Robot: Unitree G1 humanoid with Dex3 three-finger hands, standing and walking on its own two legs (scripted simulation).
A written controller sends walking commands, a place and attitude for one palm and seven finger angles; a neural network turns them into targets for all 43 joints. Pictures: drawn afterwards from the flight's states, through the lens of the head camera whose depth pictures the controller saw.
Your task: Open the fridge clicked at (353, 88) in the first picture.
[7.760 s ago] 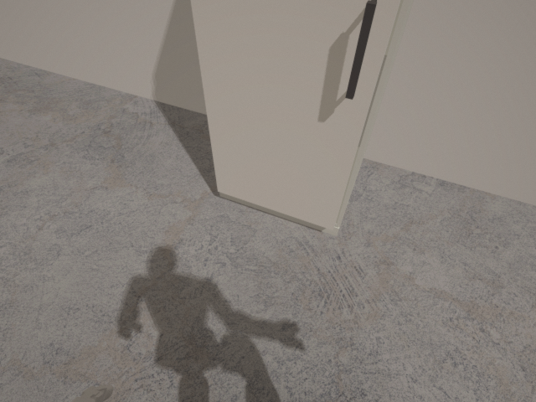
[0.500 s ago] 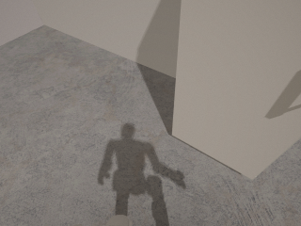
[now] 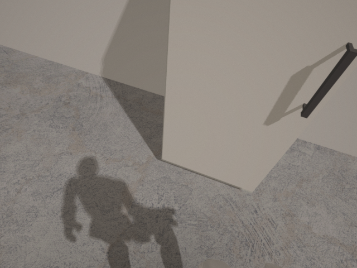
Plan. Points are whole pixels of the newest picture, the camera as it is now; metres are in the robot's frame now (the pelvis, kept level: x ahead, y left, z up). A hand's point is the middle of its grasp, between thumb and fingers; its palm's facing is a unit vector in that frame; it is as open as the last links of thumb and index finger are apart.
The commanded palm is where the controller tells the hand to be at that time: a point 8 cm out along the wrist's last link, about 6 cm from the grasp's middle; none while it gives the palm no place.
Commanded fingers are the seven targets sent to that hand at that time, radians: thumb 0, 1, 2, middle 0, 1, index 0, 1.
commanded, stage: turn to face it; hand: right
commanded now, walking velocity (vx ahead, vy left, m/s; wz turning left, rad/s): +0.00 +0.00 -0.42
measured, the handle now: (324, 83) +0.65 -0.36 +0.11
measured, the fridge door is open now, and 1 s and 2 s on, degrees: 0 0 0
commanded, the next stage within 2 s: take the last steps up to it in 0.34 s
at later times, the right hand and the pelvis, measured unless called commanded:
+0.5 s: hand out of the picture -0.01 -0.27 -0.17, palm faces +0.24 +0.94 -0.26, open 7.4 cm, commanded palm none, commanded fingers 0.00 -0.90 -0.90 0.20 0.30 0.20 0.30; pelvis -0.01 -0.05 +0.00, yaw -11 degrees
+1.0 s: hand out of the picture -0.05 -0.18 -0.17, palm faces +0.38 +0.92 -0.14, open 7.4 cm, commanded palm none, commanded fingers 0.00 -0.90 -0.90 0.20 0.30 0.20 0.30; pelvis +0.07 -0.07 +0.00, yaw -17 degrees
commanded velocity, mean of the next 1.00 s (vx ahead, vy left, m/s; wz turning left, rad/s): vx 0.17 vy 0.00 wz -0.14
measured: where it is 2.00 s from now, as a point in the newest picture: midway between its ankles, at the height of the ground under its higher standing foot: outside the picture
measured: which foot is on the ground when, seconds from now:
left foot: down 0.00-0.22, up 0.24-0.62, down 0.64-1.00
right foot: up 0.00-0.20, down 0.22-0.64, up 0.66-1.00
